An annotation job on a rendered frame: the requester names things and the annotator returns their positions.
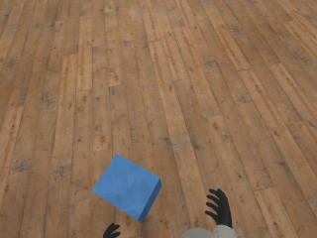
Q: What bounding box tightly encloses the left robot hand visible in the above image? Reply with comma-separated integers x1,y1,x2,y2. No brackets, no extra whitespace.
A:
103,223,121,238

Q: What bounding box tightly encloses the carton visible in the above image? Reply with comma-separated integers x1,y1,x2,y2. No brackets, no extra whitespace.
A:
91,154,161,222

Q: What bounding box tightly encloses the right robot forearm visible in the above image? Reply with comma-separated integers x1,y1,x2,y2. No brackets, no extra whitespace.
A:
212,224,238,238

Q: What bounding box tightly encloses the robot right thigh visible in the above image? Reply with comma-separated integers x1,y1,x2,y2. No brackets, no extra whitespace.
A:
180,227,213,238

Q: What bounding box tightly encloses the right robot hand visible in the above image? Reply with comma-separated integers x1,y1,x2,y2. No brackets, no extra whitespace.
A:
205,188,233,229

